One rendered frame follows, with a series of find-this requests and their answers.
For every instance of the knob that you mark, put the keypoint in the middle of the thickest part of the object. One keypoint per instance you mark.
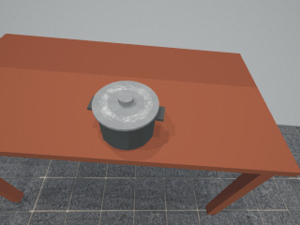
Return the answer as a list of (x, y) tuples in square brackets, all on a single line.
[(125, 98)]

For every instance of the lid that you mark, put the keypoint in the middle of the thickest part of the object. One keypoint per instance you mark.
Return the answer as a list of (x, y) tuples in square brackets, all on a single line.
[(111, 114)]

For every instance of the pot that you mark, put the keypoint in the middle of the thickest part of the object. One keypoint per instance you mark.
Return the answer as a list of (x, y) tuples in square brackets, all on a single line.
[(132, 139)]

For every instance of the table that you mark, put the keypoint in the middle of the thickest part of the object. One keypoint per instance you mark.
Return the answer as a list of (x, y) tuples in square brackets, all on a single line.
[(215, 117)]

